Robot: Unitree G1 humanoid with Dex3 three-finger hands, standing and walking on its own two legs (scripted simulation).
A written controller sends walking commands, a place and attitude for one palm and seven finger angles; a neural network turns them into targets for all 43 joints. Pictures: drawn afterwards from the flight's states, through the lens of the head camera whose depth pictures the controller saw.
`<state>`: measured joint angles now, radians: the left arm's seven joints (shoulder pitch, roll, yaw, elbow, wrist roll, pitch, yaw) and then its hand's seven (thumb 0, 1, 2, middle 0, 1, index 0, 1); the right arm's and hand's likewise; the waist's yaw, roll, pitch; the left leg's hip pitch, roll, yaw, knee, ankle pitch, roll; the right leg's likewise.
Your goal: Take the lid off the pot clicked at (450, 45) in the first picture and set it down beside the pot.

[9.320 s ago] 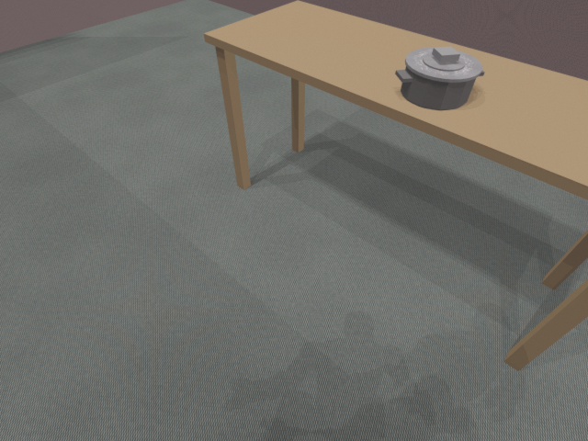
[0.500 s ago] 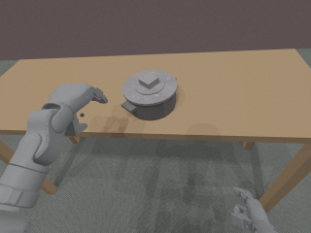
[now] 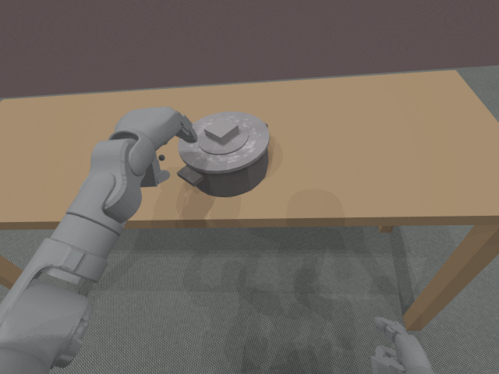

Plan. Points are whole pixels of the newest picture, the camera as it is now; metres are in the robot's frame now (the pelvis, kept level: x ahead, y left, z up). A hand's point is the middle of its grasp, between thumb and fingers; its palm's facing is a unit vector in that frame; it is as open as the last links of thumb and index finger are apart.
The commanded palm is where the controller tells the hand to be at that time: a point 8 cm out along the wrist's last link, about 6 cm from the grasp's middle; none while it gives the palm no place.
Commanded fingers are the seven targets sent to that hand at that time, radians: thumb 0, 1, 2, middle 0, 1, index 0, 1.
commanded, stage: move the open hand above the knob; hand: left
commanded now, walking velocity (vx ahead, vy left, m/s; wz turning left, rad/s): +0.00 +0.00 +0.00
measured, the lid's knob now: (221, 130) +0.55 +0.09 +0.10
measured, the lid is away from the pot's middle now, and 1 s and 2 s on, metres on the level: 0.00 0.00 0.00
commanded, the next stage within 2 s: lower the open fingers around the knob in 1.46 s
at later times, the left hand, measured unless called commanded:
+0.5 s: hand (197, 127) +0.47 +0.11 +0.17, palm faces -0.25 -0.04 -0.97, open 10.2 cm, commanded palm +0.48 +0.12 +0.23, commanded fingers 0.00 -0.35 1.51 -0.83 -0.08 -0.83 -0.08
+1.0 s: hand (215, 108) +0.53 +0.09 +0.17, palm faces -0.30 -0.06 -0.95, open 10.3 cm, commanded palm +0.52 +0.11 +0.23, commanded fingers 0.00 -0.35 1.51 -0.83 -0.08 -0.83 -0.08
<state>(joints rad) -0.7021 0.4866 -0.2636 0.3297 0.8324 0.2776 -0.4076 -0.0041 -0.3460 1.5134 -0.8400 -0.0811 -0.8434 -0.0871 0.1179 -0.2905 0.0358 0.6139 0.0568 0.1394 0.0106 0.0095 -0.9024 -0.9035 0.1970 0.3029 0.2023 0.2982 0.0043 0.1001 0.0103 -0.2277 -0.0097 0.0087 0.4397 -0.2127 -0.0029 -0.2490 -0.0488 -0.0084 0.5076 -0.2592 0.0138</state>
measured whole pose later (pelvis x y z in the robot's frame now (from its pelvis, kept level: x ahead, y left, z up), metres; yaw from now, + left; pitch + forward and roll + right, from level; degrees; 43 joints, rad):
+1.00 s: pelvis +0.03 +0.01 +0.00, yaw -2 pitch +8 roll +1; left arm -1.21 0.35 -0.26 1.02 0.89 0.27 -0.32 0.00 -0.34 1.51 -0.84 -0.08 -0.84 -0.09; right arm 0.29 -0.29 -0.01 0.71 0.05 0.12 -0.02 0.01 -0.90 -0.90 0.20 0.30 0.20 0.30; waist -0.12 0.08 -0.04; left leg -0.31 -0.01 0.05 0.39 -0.22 0.02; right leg -0.34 -0.05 0.03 0.44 -0.24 0.03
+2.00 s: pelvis +0.03 +0.02 +0.00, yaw -2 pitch +7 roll +1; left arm -1.19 0.29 -0.29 1.05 0.89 0.29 -0.32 0.00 -0.34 1.51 -0.84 -0.08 -0.84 -0.09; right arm 0.28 -0.28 0.00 0.71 0.05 0.12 -0.01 0.01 -0.90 -0.90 0.20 0.30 0.20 0.30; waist -0.11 0.07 -0.05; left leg -0.31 -0.01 0.05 0.41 -0.22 0.02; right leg -0.34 -0.05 0.03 0.45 -0.24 0.04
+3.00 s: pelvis +0.03 +0.02 +0.00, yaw -2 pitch +10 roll +0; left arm -1.20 0.30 -0.30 1.12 0.89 0.28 -0.29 0.00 -0.34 1.51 -0.84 -0.09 -0.84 -0.09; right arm 0.26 -0.28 0.00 0.73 0.05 0.13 -0.01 0.00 -0.90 -0.90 0.20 0.30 0.20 0.30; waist -0.12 0.07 -0.07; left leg -0.38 -0.01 0.04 0.45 -0.25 0.02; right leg -0.39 -0.05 0.02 0.47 -0.26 0.04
